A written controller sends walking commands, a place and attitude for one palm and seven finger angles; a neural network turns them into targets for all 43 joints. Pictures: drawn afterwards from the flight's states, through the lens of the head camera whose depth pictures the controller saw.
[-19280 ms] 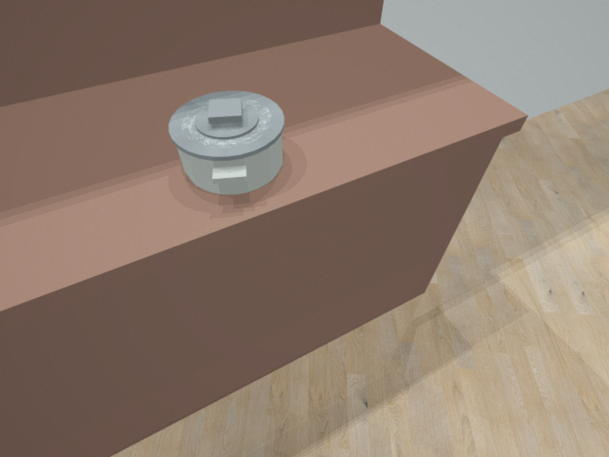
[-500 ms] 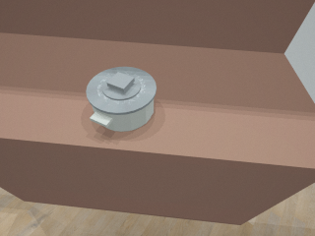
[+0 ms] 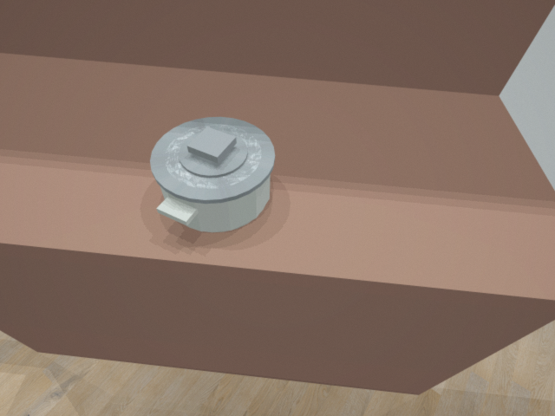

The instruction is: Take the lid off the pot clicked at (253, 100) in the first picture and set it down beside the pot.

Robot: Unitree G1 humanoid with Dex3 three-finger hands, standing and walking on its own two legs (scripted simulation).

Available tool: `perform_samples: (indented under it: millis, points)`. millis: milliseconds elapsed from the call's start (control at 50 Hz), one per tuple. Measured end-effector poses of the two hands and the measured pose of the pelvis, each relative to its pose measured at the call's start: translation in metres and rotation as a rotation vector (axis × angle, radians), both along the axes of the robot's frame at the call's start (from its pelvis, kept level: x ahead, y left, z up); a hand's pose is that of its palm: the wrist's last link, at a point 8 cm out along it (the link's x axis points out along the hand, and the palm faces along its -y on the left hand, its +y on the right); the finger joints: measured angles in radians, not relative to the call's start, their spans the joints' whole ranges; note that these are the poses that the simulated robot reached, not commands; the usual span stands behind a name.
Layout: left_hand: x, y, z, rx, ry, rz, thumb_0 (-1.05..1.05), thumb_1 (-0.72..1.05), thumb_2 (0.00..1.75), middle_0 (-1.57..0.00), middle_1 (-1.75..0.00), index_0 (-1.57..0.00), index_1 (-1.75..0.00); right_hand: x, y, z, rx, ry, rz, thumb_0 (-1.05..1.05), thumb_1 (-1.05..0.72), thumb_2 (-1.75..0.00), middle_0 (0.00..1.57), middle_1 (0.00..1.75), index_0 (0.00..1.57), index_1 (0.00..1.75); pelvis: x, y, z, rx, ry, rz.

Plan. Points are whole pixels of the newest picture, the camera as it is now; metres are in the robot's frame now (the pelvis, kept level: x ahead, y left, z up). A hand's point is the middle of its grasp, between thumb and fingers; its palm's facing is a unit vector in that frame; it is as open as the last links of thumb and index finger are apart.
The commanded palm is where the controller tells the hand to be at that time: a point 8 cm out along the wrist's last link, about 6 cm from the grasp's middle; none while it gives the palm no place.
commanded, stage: look again from close up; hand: left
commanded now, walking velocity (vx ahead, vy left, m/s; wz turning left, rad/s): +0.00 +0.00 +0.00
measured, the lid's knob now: (212, 144) +0.47 +0.14 +0.13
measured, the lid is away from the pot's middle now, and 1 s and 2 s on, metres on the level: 0.00 0.00 0.00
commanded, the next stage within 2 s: lift the closed hand beside the body in 0.04 s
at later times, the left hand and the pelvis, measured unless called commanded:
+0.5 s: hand out of the picture +0.12 +0.19 -0.02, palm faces +0.20 -0.94 -0.26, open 4.9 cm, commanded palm +0.07 +0.25 +0.02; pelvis -0.02 +0.00 +0.00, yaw +1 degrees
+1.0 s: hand (59, 392) +0.13 +0.23 +0.09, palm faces +0.30 -0.84 -0.45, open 3.1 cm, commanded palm +0.07 +0.27 +0.12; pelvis -0.01 +0.00 +0.00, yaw +1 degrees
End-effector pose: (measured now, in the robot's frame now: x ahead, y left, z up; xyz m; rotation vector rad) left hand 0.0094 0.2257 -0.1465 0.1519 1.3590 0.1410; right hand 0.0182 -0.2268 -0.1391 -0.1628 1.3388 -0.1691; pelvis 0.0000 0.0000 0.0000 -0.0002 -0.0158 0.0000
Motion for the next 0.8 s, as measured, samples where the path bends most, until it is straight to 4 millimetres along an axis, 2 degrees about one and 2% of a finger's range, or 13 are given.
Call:
perform_samples:
  millis: [160, 200, 240, 300, 360, 460, 520, 560, 660, 740, 800]
  points:
    - [-0.01, 0.0, -0.001, -0.005, 0.014, 0.003, 0.0, 0.91, 0.9, -0.2, -0.3, -0.2, -0.3, -0.01, 0.004, 0.0, 0.001, 0.02, 0.0, 0.01, -0.92, -0.9, 0.2, 0.3, 0.2, 0.3, -0.005, 0.003, 0.0, -0.008, 0.0, 0.001]
    - [0.01, 0.006, 0.016, 0.03, -0.123, 0.031, 0.01, 0.92, 0.9, -0.2, -0.31, -0.21, -0.31, -0.003, 0.003, 0.005, -0.005, -0.066, 0.014, 0.01, -0.92, -0.9, 0.2, 0.3, 0.2, 0.3, -0.006, 0.005, 0.0, -0.006, -0.003, 0.001]
    - [0.042, 0.017, 0.048, 0.103, -0.341, 0.044, 0.02, 0.93, 0.9, -0.22, -0.33, -0.23, -0.33, 0.014, 0.003, 0.009, -0.016, -0.196, 0.03, 0.01, -0.92, -0.9, 0.2, 0.3, 0.2, 0.3, -0.005, 0.008, 0.0, -0.002, -0.006, 0.014]
    - [0.086, 0.023, 0.095, 0.18, -0.596, 0.018, 0.02, 0.93, 0.9, -0.28, -0.39, -0.28, -0.39, 0.052, 0.004, 0.016, 0.0, -0.395, 0.057, 0.02, -0.92, -0.9, 0.2, 0.3, 0.2, 0.3, -0.006, 0.011, 0.001, 0.003, -0.026, 0.031]
    - [0.105, 0.018, 0.116, 0.185, -0.718, -0.024, 0.01, 0.93, 0.9, -0.36, -0.48, -0.36, -0.49, 0.094, 0.007, 0.033, 0.03, -0.577, 0.058, 0.02, -0.91, -0.9, 0.2, 0.3, 0.2, 0.3, -0.011, 0.011, 0.0, 0.008, -0.029, 0.023]
    - [0.09, 0.008, 0.139, 0.144, -0.832, -0.041, 0.0, 0.91, 0.9, -0.54, -0.68, -0.55, -0.68, 0.15, 0.012, 0.082, 0.029, -0.829, 0.118, 0.01, -0.91, -0.9, 0.2, 0.3, 0.2, 0.3, -0.018, 0.003, -0.001, 0.008, -0.039, 0.01]
    - [0.077, 0.016, 0.159, 0.186, -0.911, -0.015, 0.01, 0.91, 0.9, -0.67, -0.81, -0.67, -0.82, 0.173, 0.015, 0.105, 0.006, -0.913, 0.189, 0.01, -0.9, -0.9, 0.2, 0.3, 0.2, 0.3, -0.021, -0.002, 0.0, 0.001, -0.042, 0.022]
    - [0.07, 0.023, 0.166, 0.219, -0.935, 0.009, 0.01, 0.9, 0.9, -0.75, -0.91, -0.76, -0.91, 0.183, 0.017, 0.112, -0.003, -0.935, 0.229, 0.01, -0.9, -0.9, 0.2, 0.3, 0.2, 0.3, -0.023, -0.004, -0.001, -0.006, -0.041, 0.033]
    - [0.064, 0.03, 0.184, 0.267, -0.971, 0.017, 0.01, 0.9, 0.9, -0.96, -1.14, -0.97, -1.14, 0.181, 0.016, 0.109, -0.022, -0.915, 0.261, 0.01, -0.9, -0.9, 0.2, 0.3, 0.21, 0.31, -0.023, -0.005, -0.001, -0.011, -0.043, 0.044]
    - [0.068, 0.035, 0.21, 0.32, -1.045, -0.016, 0.01, 0.9, 0.9, -1.12, -1.3, -1.12, -1.31, 0.169, 0.017, 0.093, -0.01, -0.852, 0.238, 0.01, -0.9, -0.9, 0.2, 0.3, 0.21, 0.31, -0.019, -0.004, -0.001, -0.009, -0.047, 0.041]
    - [0.072, 0.042, 0.221, 0.361, -1.069, -0.033, 0.01, 0.9, 0.9, -1.19, -1.39, -1.19, -1.39, 0.158, 0.019, 0.08, 0.007, -0.797, 0.201, 0.01, -0.9, -0.9, 0.2, 0.3, 0.21, 0.31, -0.015, -0.004, 0.0, -0.007, -0.051, 0.036]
